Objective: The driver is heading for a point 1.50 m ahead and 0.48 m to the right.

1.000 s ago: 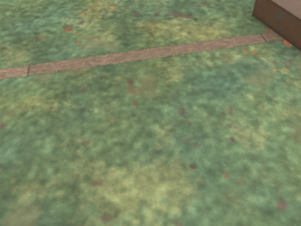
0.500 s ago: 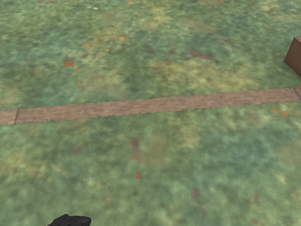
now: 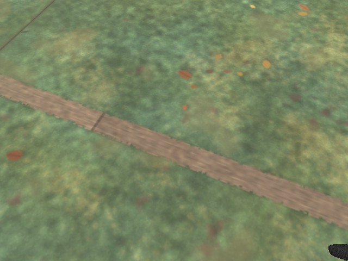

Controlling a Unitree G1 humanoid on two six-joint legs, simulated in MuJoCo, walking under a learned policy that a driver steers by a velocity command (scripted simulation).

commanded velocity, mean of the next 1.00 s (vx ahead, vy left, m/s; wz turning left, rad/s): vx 0.06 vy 0.00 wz -0.49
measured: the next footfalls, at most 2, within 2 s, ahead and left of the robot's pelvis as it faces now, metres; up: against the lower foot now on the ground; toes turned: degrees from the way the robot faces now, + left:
left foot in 0.12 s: +0.24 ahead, +0.11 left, +0.00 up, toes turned -7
right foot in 0.50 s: +0.14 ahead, -0.15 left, +0.00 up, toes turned -28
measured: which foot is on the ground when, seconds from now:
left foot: up 0.00-0.10, down 0.12-0.50, up 0.52-0.96, down 0.98-1.00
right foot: down 0.00-0.12, up 0.14-0.48, down 0.50-1.00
